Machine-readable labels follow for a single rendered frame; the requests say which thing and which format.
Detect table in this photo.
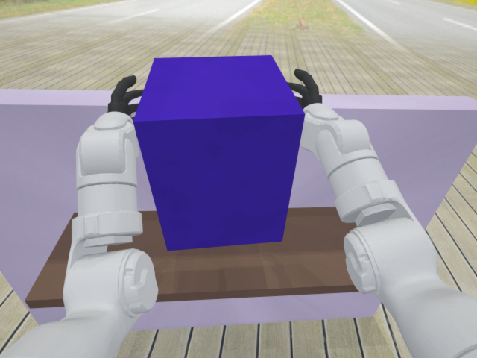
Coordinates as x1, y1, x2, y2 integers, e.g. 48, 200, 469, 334
25, 207, 362, 309

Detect robot right upper arm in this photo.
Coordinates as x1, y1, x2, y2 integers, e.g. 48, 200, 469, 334
344, 216, 477, 358

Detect carton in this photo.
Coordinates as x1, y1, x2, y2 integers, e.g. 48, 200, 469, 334
133, 55, 305, 251

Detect right robot forearm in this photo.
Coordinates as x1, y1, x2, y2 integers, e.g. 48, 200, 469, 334
300, 103, 439, 273

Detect left robot forearm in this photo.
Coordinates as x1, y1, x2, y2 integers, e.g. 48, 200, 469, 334
63, 112, 143, 309

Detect robot left upper arm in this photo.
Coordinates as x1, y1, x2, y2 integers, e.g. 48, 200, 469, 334
0, 248, 158, 358

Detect left robot hand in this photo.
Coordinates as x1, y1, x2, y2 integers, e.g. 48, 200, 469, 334
107, 75, 143, 137

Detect right robot hand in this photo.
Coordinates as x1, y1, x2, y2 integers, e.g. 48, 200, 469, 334
287, 69, 322, 109

